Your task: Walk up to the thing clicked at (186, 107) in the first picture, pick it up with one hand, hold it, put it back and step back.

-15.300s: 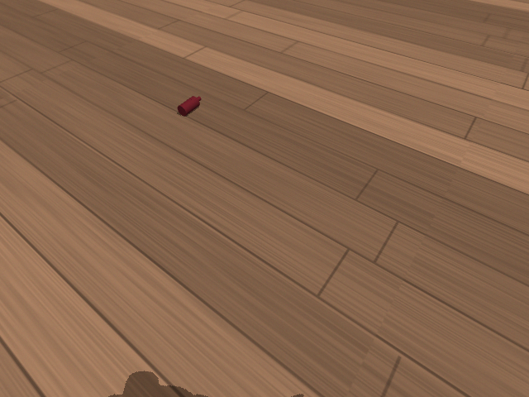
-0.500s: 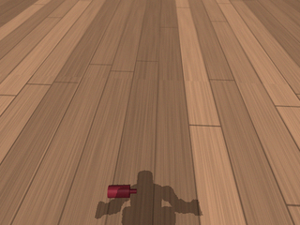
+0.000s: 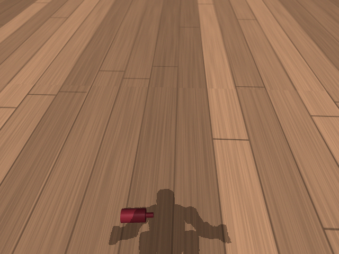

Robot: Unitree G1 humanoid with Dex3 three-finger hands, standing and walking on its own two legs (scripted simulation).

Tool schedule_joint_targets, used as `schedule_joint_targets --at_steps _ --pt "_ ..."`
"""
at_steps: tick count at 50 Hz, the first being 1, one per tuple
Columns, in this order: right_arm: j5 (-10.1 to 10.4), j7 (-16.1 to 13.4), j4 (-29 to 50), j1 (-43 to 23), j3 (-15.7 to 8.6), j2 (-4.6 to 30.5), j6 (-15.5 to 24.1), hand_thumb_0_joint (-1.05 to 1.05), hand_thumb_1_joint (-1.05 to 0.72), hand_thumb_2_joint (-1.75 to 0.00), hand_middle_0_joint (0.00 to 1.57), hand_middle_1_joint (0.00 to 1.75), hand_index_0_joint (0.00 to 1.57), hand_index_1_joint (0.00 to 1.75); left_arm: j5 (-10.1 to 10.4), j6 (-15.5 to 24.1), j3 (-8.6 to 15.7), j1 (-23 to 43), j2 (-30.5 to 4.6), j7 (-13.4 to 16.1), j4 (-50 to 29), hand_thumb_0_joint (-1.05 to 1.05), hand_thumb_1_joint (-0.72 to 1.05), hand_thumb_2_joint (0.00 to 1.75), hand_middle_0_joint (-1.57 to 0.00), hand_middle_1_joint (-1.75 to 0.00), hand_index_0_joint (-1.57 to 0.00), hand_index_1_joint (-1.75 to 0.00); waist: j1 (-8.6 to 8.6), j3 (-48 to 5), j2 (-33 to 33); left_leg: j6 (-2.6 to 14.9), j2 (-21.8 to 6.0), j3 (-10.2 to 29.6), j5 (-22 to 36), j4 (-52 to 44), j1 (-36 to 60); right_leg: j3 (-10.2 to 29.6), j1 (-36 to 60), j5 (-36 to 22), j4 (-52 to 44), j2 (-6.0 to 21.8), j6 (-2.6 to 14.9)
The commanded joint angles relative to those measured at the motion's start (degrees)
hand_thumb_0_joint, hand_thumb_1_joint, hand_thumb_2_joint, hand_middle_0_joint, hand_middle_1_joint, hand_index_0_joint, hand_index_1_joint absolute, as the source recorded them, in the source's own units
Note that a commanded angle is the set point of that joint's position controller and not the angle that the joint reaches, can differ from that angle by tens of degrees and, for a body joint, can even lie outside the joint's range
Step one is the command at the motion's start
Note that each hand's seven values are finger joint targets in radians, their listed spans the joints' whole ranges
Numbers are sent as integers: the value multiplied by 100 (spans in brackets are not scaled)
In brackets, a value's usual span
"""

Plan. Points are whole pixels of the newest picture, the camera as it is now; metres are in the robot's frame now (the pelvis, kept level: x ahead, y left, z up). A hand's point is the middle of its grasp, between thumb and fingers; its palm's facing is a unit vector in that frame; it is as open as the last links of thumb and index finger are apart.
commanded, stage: stand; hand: left
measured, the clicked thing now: (137, 215) +0.43 +0.20 -0.75
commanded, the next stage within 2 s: none
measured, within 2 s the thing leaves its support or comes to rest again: neither
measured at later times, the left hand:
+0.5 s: hand out of the picture +0.08 +0.24 -0.16, palm faces -0.03 -0.94 -0.35, open 7.4 cm
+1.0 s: hand out of the picture +0.09 +0.24 -0.15, palm faces -0.02 -0.94 -0.35, open 7.4 cm
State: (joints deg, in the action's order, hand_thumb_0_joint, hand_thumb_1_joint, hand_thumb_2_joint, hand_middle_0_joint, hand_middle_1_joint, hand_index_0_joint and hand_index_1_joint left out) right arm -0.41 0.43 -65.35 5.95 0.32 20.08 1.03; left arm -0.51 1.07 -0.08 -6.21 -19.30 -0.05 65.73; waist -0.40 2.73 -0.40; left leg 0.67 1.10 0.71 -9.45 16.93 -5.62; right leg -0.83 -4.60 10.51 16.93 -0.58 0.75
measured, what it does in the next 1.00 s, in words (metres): stands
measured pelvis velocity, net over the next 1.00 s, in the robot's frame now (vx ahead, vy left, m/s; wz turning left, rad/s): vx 0.01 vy -0.01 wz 0.00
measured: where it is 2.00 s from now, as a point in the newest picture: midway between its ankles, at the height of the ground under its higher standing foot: outside the picture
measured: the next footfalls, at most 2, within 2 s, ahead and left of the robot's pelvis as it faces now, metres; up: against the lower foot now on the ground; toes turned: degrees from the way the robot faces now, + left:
none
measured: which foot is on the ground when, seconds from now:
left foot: down 0.00-1.00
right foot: down 0.00-1.00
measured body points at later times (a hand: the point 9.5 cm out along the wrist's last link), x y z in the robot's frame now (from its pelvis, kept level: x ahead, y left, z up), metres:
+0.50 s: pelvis +0.01 -0.01 +0.00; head +0.02 -0.01 +0.45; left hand +0.09 +0.29 -0.13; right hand +0.09 -0.31 -0.14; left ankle +0.00 +0.11 -0.75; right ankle -0.01 -0.11 -0.75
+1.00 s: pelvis +0.01 -0.01 +0.00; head +0.02 -0.02 +0.45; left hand +0.09 +0.29 -0.13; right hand +0.09 -0.31 -0.13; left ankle +0.00 +0.11 -0.75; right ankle -0.01 -0.11 -0.75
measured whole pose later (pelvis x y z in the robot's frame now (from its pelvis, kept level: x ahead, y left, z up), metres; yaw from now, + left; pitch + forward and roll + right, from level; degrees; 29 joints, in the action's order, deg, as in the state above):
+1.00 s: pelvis +0.01 -0.01 +0.00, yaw +0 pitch -2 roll +0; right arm -0.3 0.0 -64.1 5.9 0.9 20.3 0.8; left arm -0.4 1.2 -0.2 -6.4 -19.7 0.3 64.6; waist -0.4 2.2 -0.6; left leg -0.4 -0.1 1.2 -10.6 17.0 -4.6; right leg -1.2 -3.0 11.1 15.8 -1.8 1.8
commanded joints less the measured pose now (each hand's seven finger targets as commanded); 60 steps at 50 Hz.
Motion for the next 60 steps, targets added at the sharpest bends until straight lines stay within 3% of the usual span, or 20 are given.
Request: schedule_joint_targets --at_steps 1,7,22,31,34,43,51,55,60 --pt "-3 -106 341 -210 -229 1201 102 0 -90 -90 20 30 20 30 5 117 235 262 -1280 72 -357 0 90 90 -20 -30 -20 -30 2 -438 99 83 -822 616 876 -160 48 674 45 -872 -307 867 56" --pt "6 -104 335 -185 -198 1176 114 0 -90 -90 20 30 20 30 20 124 232 228 -1297 75 -372 0 90 90 -20 -30 -20 -30 14 -482 55 72 -841 619 1138 -154 65 654 150 -1134 -232 873 70" --pt "4 -105 370 -204 -195 1200 84 0 -90 -90 20 30 20 30 11 116 234 208 -1322 86 -378 0 90 90 -20 -30 -20 -30 11 -397 52 66 -831 636 796 -158 33 644 88 -852 -319 846 60" --pt "17 -134 390 -139 -191 1199 102 0 -90 -90 20 30 20 30 23 135 240 161 -1318 94 -384 0 90 90 -20 -30 -20 -30 12 -688 40 69 -874 577 1681 7 281 597 366 -1942 -157 893 61" --pt "4 -139 395 -168 -184 1198 84 0 -90 -90 20 30 20 30 24 119 249 204 -1315 103 -387 0 90 90 -20 -30 -20 -30 17 -486 53 64 -873 583 1416 -62 194 591 254 -1596 -213 863 57" --pt "9 -149 444 -186 -197 1207 79 0 -90 -90 20 30 20 30 8 111 246 176 -1294 107 -411 0 90 90 -20 -30 -20 -30 20 -439 48 70 -890 580 1413 -55 209 597 219 -1534 -246 859 64" --pt "-13 -138 427 -144 -189 1213 82 0 -90 -90 20 30 20 30 -2 94 248 225 -1294 88 -437 0 90 90 -20 -30 -20 -30 12 -349 -41 72 -870 573 888 -206 56 639 115 -948 -332 827 73" --pt "8 -129 428 -190 -190 1201 103 0 -90 -90 20 30 20 30 17 119 240 168 -1304 89 -428 0 90 90 -20 -30 -20 -30 40 -502 17 79 -902 591 1275 -133 245 653 185 -1339 -262 857 78" --pt "-3 -127 406 -148 -205 1239 82 0 -90 -90 20 30 20 30 13 110 228 157 -1300 92 -413 0 90 90 -20 -30 -20 -30 38 -439 47 88 -874 582 1001 -172 124 646 171 -1107 -325 833 75"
